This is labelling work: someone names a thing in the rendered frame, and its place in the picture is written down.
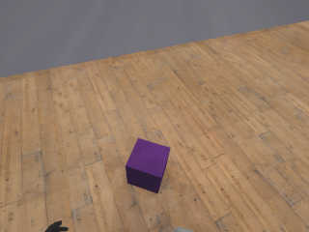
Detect carton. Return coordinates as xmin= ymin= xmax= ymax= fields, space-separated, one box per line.
xmin=126 ymin=138 xmax=171 ymax=193

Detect left robot hand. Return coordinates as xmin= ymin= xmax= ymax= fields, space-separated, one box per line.
xmin=44 ymin=220 xmax=69 ymax=232

